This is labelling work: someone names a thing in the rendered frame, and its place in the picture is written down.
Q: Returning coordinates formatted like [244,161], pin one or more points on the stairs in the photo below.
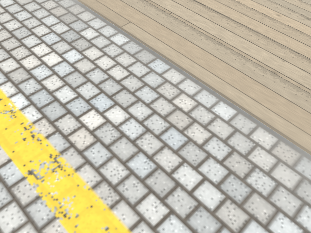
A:
[275,34]

